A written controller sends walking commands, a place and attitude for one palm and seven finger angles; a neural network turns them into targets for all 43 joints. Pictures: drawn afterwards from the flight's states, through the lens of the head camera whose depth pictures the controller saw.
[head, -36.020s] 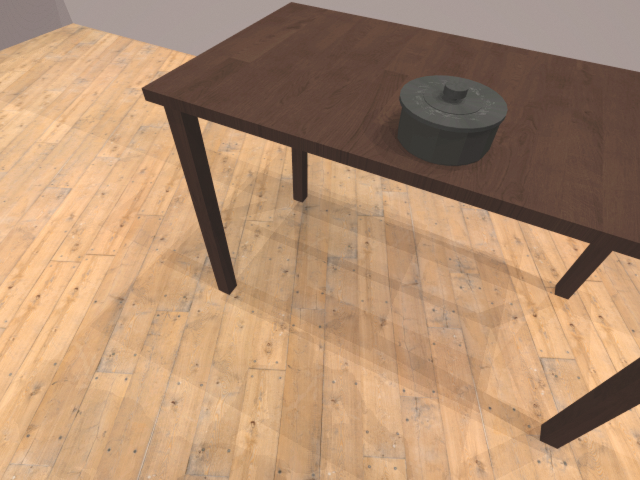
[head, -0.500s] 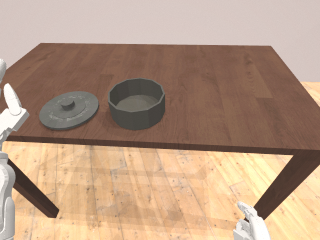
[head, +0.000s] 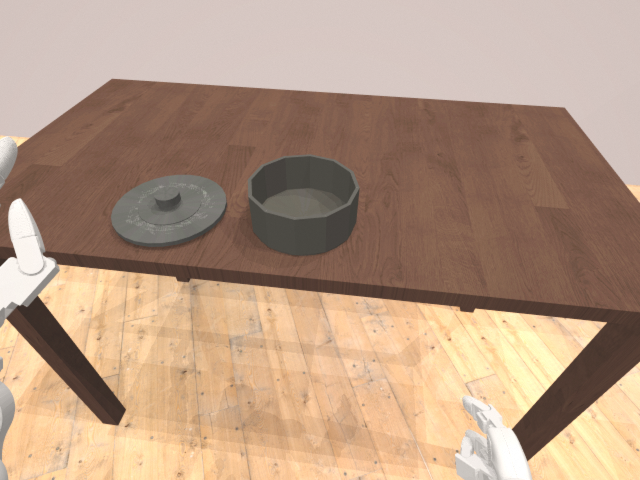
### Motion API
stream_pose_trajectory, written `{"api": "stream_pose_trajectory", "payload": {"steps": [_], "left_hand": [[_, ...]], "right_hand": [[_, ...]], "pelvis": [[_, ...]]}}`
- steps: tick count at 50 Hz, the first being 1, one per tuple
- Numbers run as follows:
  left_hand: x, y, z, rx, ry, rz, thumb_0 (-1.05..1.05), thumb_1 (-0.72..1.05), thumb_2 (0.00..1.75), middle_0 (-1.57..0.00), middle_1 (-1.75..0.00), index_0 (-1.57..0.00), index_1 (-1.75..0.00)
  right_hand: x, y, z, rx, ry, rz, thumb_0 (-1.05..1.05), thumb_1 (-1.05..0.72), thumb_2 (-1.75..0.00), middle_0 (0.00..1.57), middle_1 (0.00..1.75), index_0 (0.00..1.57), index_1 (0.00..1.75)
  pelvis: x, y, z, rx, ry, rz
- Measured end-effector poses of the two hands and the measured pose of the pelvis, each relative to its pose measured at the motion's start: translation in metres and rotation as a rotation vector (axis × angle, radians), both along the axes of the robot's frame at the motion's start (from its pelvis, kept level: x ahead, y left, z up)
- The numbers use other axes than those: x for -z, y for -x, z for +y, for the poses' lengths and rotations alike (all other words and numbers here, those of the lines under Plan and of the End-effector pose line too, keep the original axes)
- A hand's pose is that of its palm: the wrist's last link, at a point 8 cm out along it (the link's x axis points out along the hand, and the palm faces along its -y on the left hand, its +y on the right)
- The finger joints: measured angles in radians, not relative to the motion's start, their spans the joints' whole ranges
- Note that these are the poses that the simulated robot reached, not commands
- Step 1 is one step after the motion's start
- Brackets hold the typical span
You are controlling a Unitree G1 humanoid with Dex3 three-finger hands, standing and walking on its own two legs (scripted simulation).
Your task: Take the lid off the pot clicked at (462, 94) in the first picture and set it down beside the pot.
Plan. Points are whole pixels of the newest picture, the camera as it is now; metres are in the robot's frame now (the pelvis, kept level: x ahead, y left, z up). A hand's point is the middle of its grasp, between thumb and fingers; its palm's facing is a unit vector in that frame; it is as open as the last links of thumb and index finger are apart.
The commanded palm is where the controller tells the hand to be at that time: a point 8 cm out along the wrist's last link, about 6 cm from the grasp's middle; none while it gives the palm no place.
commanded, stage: step back with the hand held close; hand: left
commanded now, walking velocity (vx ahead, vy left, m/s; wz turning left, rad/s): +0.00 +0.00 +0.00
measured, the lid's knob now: (167, 196) +0.50 +0.34 +0.07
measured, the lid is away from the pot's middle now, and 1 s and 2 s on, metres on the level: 0.24 0.24 0.24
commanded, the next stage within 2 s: stop stepping back and stand still in 1.30 s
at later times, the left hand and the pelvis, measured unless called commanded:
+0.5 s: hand (70, 287) +0.18 +0.24 +0.24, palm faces +0.34 -0.78 -0.52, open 7.5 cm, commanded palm +0.11 +0.30 +0.26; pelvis -0.03 +0.03 -0.01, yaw -2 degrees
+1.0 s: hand out of the picture +0.09 +0.27 +0.26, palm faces +0.47 -0.79 -0.40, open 7.5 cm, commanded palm +0.03 +0.33 +0.26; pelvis -0.10 +0.05 -0.01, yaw -1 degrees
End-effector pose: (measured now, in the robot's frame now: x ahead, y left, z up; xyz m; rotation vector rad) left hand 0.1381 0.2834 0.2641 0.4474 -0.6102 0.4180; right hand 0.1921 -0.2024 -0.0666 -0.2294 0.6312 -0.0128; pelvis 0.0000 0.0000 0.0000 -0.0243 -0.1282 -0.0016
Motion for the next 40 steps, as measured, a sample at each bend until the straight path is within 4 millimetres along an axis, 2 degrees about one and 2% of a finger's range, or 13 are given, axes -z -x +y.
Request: {"api": "stream_pose_trajectory", "payload": {"steps": [5,9,11,16,19,24,31,34,40], "left_hand": [[0.001,-0.001,-0.002,0.005,-0.004,0.003,0.01,0.88,0.9,-0.21,-0.3,-0.2,-0.3],[-0.016,-0.002,0.001,-0.014,-0.118,-0.062,0.01,0.88,0.9,-0.21,-0.3,-0.2,-0.3],[-0.018,-0.006,-0.001,0.006,-0.146,-0.077,0.01,0.88,0.9,-0.21,-0.3,-0.2,-0.3],[-0.002,-0.023,-0.005,0.092,-0.16,-0.003,0.01,0.88,0.9,-0.21,-0.3,-0.2,-0.3],[0.008,-0.027,-0.005,0.131,-0.183,0.063,0.01,0.88,0.9,-0.21,-0.3,-0.2,-0.3],[0.012,-0.011,-0.003,0.155,-0.25,0.096,0.01,0.88,0.9,-0.22,-0.3,-0.21,-0.3],[-0.007,0.027,-0.001,0.068,-0.302,-0.027,0.01,0.88,0.9,-0.22,-0.3,-0.21,-0.3],[-0.011,0.036,0.002,0.037,-0.267,-0.075,0.01,0.88,0.9,-0.22,-0.3,-0.21,-0.3],[0.003,0.047,0.008,0.068,-0.191,-0.086,0.01,0.88,0.9,-0.21,-0.3,-0.21,-0.3]], "right_hand": [[0.001,0.003,0.003,-0.004,-0.004,0.003,0.01,-0.9,-0.9,0.2,0.3,0.2,0.3],[0.001,0.007,-0.001,0.011,-0.002,0.019,0.01,-0.9,-0.9,0.2,0.3,0.2,0.3],[0.002,0.012,-0.005,0.035,0.004,0.036,0.01,-0.9,-0.9,0.2,0.3,0.2,0.3],[0.002,0.03,-0.02,0.132,0.03,0.074,0.01,-0.9,-0.9,0.2,0.3,0.2,0.3],[0.002,0.046,-0.027,0.186,0.047,0.093,0.01,-0.9,-0.9,0.2,0.3,0.2,0.3],[0.003,0.072,-0.03,0.22,0.073,0.122,0.01,-0.9,-0.9,0.2,0.3,0.2,0.3],[0.018,0.093,-0.022,0.192,0.048,0.115,0.01,-0.9,-0.9,0.2,0.3,0.2,0.3],[0.026,0.1,-0.016,0.184,0.021,0.117,0.01,-0.9,-0.9,0.2,0.3,0.2,0.3],[0.026,0.122,-0.011,0.203,0.015,0.122,0.01,-0.9,-0.9,0.2,0.3,0.2,0.3]], "pelvis": [[0.0,0.002,0.002,0.002,0.001,0.003],[0.001,0.005,0.004,0.011,0.012,0.045],[0.002,0.006,0.006,0.019,0.015,0.064],[0.003,0.01,0.017,0.037,0.01,0.095],[0.005,0.014,0.021,0.043,0.005,0.107],[0.009,0.024,0.025,0.043,-0.003,0.118],[0.016,0.041,0.024,0.03,-0.007,0.135],[0.017,0.052,0.023,0.024,0.017,0.131],[0.019,0.07,0.026,0.008,0.049,0.11]]}}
